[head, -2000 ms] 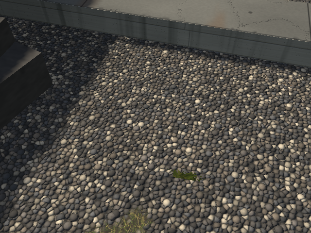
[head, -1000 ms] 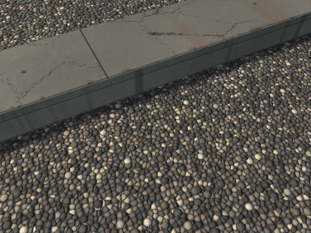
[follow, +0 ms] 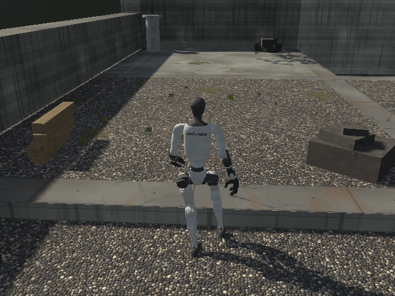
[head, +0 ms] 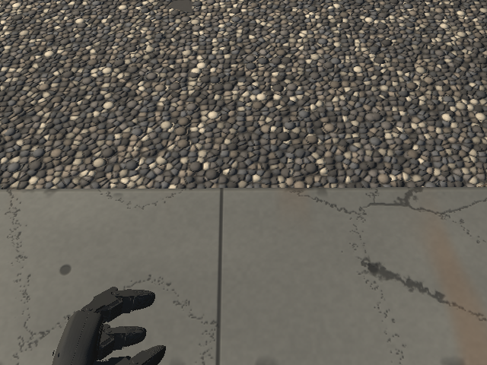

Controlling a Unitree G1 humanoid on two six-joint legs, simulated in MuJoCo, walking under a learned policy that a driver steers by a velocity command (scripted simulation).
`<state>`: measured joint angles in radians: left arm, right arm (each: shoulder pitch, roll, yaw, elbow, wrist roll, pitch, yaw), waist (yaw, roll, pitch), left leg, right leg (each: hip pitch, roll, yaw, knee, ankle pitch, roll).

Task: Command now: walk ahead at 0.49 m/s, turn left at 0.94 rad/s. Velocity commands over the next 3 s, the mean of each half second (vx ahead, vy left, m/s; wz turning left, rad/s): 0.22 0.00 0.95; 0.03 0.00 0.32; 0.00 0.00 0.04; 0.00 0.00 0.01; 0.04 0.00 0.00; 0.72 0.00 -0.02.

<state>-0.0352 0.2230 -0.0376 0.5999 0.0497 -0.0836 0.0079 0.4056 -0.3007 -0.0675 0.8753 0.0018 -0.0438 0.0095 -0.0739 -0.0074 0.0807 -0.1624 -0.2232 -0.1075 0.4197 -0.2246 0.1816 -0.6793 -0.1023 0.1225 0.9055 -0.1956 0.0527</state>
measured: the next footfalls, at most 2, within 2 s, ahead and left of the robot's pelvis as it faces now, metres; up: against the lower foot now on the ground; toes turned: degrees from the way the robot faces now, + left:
right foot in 0.10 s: +0.23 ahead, -0.20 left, +0.00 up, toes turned +10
left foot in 0.50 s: +0.27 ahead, +0.19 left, +0.00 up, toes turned +33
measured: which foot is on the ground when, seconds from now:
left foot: down 0.00-0.08, up 0.10-0.48, down 0.50-1.00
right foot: up 0.00-0.08, down 0.10-0.48, up 0.50-0.94, down 0.96-1.00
